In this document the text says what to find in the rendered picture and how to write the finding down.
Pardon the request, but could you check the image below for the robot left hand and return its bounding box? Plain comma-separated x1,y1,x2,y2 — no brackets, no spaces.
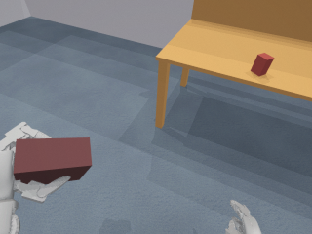
0,122,71,204

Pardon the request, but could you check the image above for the robot left forearm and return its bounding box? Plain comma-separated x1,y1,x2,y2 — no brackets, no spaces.
0,199,20,234

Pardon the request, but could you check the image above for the robot right hand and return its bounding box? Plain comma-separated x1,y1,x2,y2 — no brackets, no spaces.
225,200,262,234

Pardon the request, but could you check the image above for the sponge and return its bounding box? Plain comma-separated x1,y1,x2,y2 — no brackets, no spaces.
13,137,92,185

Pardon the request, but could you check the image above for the table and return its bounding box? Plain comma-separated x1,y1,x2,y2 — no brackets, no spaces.
155,0,312,129

